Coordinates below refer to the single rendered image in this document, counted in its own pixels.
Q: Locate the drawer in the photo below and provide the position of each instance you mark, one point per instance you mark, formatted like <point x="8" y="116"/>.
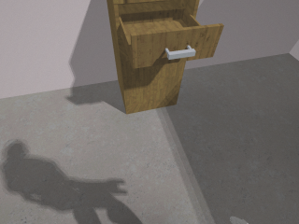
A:
<point x="147" y="34"/>

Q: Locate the handle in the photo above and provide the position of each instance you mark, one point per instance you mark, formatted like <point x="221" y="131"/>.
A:
<point x="177" y="54"/>

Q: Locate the cabinet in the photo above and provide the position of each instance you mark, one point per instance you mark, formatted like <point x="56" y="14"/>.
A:
<point x="149" y="87"/>

